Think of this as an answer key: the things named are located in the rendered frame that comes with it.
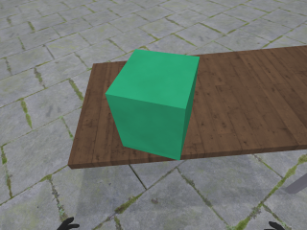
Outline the table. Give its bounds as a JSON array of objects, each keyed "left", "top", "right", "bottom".
[{"left": 67, "top": 45, "right": 307, "bottom": 195}]

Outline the left robot hand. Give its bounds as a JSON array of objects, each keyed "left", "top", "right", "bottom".
[{"left": 57, "top": 217, "right": 80, "bottom": 230}]

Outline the carton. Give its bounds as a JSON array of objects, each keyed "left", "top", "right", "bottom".
[{"left": 105, "top": 49, "right": 200, "bottom": 161}]

